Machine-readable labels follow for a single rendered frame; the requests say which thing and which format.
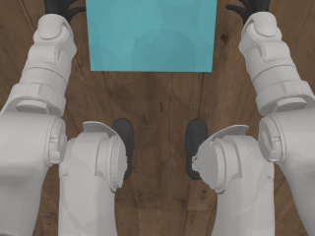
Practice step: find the robot left forearm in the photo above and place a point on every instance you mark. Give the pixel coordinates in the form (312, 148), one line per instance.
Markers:
(43, 83)

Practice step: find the robot right upper arm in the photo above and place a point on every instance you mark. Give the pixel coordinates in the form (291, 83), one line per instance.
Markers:
(287, 138)

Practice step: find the robot left foot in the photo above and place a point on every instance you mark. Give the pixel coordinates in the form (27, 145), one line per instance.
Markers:
(124, 128)

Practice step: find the robot left upper arm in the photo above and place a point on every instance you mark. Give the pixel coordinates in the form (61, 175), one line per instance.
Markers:
(30, 143)

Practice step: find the right robot hand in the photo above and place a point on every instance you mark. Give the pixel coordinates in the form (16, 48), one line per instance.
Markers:
(251, 7)

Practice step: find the right robot thigh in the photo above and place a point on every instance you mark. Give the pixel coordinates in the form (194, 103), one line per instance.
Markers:
(235, 166)

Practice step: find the robot right forearm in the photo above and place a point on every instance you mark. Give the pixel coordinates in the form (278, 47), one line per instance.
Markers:
(270, 67)

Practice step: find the carton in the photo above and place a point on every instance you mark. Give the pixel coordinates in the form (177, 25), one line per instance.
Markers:
(151, 35)

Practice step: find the left robot hand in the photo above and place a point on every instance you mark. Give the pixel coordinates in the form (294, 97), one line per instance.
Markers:
(60, 7)

